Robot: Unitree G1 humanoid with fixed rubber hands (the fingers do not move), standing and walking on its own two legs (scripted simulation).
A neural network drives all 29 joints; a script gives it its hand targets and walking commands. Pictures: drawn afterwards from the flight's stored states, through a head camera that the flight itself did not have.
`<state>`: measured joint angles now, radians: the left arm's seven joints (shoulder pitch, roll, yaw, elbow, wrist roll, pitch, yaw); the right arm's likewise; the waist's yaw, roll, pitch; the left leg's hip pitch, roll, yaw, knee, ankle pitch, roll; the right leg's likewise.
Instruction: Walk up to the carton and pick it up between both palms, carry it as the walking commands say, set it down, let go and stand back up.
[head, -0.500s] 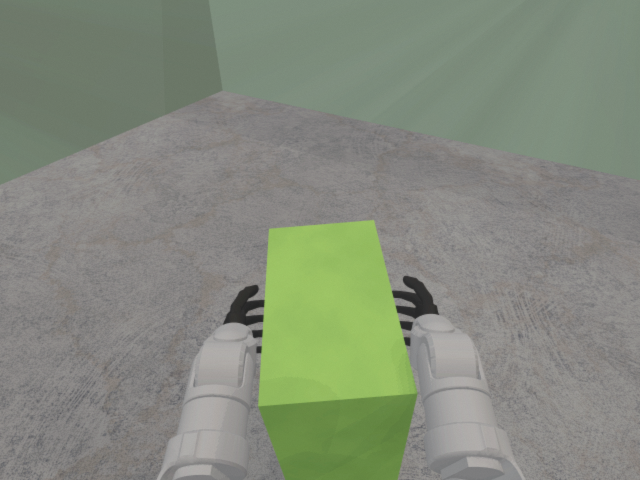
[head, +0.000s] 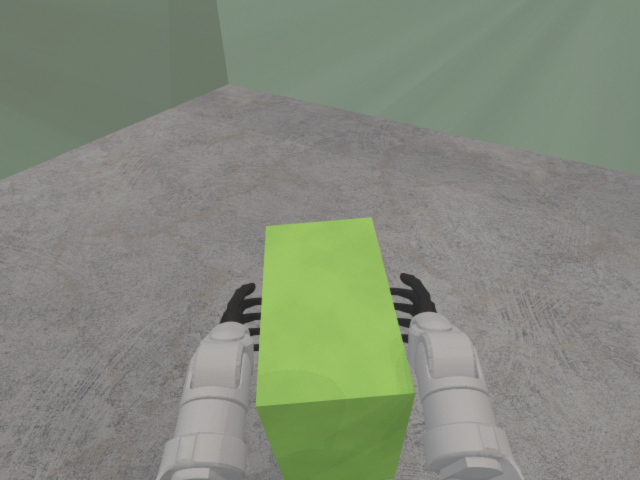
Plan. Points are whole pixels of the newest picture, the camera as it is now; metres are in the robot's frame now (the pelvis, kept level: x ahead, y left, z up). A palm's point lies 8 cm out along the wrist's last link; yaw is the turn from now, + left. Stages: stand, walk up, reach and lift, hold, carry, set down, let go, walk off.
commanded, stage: reach and lift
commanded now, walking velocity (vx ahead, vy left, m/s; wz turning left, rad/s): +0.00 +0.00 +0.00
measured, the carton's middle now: (329, 351) +0.33 -0.01 -0.01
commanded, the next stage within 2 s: hold in 0.52 s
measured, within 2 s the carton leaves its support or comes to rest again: neither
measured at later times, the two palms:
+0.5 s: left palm (232, 344) +0.30 +0.12 +0.06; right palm (427, 335) +0.30 -0.13 +0.07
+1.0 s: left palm (233, 344) +0.29 +0.12 +0.06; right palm (428, 335) +0.30 -0.13 +0.07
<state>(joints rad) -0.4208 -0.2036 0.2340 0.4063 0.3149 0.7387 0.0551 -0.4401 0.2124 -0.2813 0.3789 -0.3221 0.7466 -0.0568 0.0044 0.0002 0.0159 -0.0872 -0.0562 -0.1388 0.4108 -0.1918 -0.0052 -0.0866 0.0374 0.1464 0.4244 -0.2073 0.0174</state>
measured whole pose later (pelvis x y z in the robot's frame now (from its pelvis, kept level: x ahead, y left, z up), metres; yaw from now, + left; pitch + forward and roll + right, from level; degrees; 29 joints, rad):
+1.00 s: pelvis -0.01 +0.00 +0.00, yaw +0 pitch -9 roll +0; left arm -0.40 -0.19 0.19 0.40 0.32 0.78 0.05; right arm -0.41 0.20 -0.25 0.36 -0.33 0.78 -0.04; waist 0.00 0.00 0.00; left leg -0.08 -0.06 -0.14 0.42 -0.19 0.00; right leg -0.07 0.03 0.13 0.44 -0.21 0.02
